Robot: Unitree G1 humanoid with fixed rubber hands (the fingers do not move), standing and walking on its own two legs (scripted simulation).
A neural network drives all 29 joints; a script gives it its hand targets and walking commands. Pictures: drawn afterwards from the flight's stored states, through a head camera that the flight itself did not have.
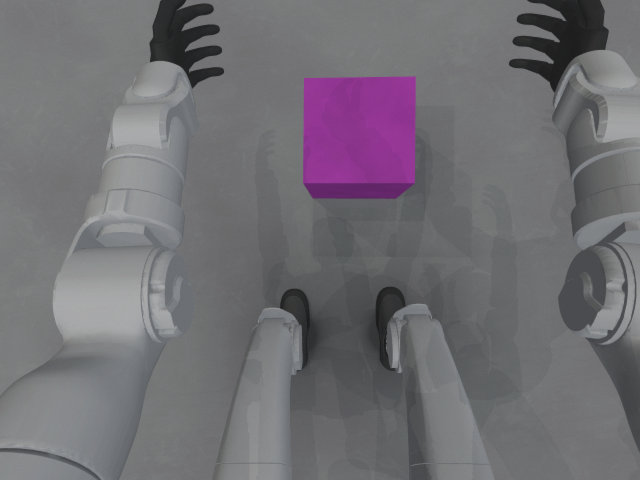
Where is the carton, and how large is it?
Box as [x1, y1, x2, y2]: [303, 76, 415, 198]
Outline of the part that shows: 415,76 304,78 303,183 312,197 395,198 414,183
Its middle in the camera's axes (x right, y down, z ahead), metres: +0.08 -0.21 +0.85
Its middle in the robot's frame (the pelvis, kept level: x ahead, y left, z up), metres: +0.56 -0.04 -0.53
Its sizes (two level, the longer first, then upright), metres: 0.210 0.200 0.250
